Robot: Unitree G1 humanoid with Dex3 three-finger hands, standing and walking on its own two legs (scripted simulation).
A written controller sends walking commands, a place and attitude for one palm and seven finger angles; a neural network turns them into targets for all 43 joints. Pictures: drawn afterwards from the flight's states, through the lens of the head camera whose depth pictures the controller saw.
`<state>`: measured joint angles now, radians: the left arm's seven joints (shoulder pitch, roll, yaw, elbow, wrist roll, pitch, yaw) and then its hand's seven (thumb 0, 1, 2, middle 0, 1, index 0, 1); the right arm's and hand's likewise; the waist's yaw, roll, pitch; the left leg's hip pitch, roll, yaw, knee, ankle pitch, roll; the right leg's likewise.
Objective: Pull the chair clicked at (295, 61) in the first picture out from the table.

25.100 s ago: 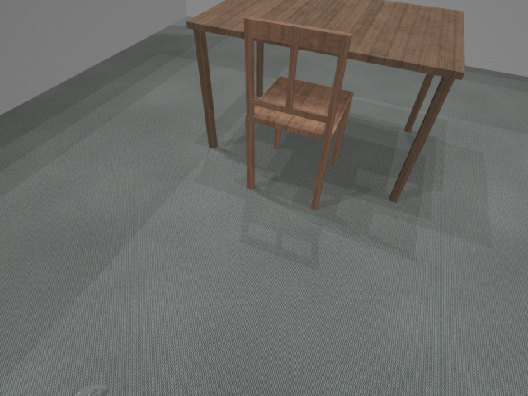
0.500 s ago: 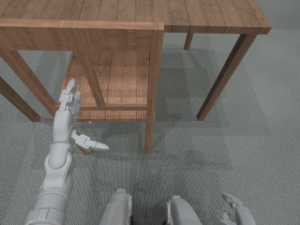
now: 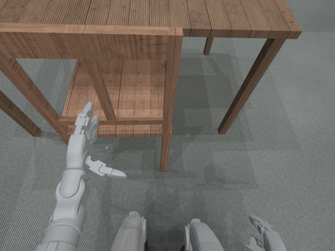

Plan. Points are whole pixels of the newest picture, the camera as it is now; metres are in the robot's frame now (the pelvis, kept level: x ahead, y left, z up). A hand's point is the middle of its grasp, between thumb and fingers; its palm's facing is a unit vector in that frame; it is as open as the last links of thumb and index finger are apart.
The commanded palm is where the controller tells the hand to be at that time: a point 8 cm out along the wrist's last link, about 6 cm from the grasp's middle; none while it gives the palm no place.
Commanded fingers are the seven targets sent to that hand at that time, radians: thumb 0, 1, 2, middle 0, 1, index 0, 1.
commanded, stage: aim the fingers beside a spindle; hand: left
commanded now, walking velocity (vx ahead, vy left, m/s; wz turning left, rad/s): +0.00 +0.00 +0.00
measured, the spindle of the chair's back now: (102, 93) +0.50 +0.18 +0.02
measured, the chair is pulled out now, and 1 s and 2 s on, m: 0.00 0.00 0.00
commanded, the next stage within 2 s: push the fingers through the gap in 1.68 s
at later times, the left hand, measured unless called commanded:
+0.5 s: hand (98, 136) +0.36 +0.17 +0.04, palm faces +0.10 -0.99 -0.07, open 16.9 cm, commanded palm +0.33 +0.21 +0.02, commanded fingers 0.00 -0.50 0.30 -0.06 -0.08 -0.06 -0.08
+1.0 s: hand (101, 148) +0.35 +0.16 +0.01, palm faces +0.01 -1.00 -0.01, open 16.9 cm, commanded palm +0.33 +0.21 +0.02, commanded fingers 0.00 -0.50 0.30 -0.06 -0.08 -0.06 -0.08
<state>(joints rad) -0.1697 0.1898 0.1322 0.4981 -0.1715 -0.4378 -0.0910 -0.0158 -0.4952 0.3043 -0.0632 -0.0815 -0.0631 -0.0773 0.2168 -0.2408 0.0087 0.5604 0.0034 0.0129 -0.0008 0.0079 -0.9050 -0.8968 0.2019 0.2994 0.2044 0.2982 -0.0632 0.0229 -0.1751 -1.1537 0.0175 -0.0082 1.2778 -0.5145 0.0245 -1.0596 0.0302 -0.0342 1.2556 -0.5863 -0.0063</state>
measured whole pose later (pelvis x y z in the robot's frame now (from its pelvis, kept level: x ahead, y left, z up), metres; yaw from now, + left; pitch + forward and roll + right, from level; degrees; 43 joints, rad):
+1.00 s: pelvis +0.00 -0.01 +0.00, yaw +1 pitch +22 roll -3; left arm -0.20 0.24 0.13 0.54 -0.21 -0.42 -0.14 -0.02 -0.49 0.30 -0.06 -0.08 -0.06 -0.08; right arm 0.22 -0.25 0.01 0.57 0.02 0.01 0.00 0.01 -0.91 -0.90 0.20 0.30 0.20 0.30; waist -0.05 0.04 -0.18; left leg -1.15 0.01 -0.03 1.28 -0.51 0.02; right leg -1.05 0.03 -0.05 1.25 -0.59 -0.02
